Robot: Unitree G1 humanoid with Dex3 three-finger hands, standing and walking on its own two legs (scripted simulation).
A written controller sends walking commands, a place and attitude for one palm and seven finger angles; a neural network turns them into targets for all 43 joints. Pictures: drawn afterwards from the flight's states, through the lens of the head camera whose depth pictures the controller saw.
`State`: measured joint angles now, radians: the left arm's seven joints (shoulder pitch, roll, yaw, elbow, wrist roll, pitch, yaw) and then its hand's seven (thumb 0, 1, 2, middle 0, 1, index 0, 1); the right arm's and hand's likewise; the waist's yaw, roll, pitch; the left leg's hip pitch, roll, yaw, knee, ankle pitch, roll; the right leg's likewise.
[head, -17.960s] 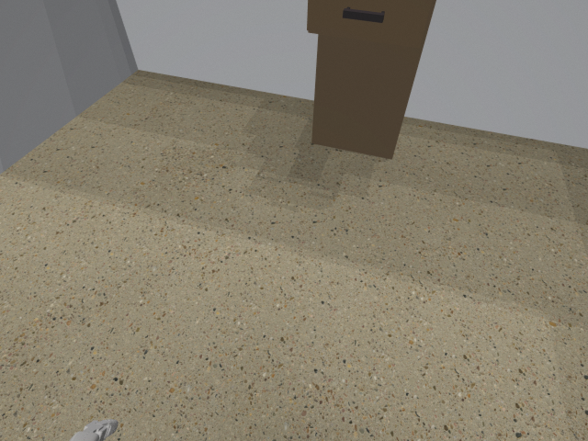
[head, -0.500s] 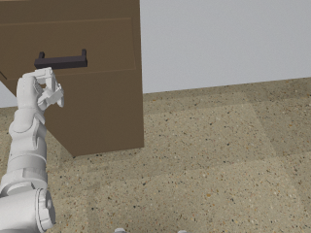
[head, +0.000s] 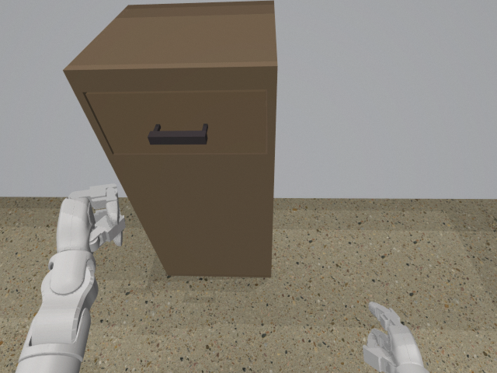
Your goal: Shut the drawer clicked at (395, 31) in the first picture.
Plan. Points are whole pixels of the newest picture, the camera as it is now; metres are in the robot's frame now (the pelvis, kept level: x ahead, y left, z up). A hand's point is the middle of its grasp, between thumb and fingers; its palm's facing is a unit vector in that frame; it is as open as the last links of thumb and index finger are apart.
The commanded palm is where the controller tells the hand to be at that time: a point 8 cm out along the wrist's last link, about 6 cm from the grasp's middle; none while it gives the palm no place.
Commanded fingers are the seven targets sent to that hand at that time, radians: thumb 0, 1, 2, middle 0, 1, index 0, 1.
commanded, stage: draw the hand back to the body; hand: left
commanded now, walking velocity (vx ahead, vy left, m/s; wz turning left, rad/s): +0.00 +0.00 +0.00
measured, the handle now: (179, 132) +0.62 +0.23 +0.04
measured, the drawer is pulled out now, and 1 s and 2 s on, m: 0.00 0.00 0.00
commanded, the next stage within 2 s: step back with the hand held close in 0.60 s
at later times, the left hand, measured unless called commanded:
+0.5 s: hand (57, 287) +0.17 +0.23 +0.16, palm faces +0.38 -0.83 -0.42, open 3.3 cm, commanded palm +0.13 +0.28 +0.18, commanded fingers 0.00 0.90 0.90 -1.40 -1.60 -1.40 -1.60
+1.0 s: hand (53, 285) +0.18 +0.25 +0.15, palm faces +0.27 -0.84 -0.48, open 3.3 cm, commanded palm +0.12 +0.30 +0.18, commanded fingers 0.00 0.90 0.90 -1.40 -1.60 -1.40 -1.60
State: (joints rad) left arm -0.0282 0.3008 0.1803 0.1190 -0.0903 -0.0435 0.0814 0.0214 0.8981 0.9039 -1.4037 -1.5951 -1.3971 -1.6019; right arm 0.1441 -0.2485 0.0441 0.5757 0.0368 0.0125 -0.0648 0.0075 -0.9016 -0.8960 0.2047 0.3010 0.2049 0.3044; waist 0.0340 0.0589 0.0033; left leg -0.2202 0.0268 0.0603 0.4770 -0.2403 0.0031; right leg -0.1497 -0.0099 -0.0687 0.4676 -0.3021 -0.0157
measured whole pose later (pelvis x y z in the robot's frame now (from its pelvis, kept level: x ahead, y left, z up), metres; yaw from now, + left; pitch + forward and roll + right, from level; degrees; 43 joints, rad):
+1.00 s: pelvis -0.01 +0.02 +0.00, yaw -1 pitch +0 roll -1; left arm 0.61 0.36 0.31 -0.50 -0.06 -0.15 0.09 0.02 0.89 0.90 -1.41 -1.59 -1.40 -1.60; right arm 0.16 -0.24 -0.01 0.54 0.00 0.04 -0.07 0.01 -0.90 -0.90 0.21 0.30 0.21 0.30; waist 0.01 0.06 0.04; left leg -0.23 0.02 0.08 0.42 -0.19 0.03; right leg -0.16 -0.02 -0.05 0.38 -0.23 0.02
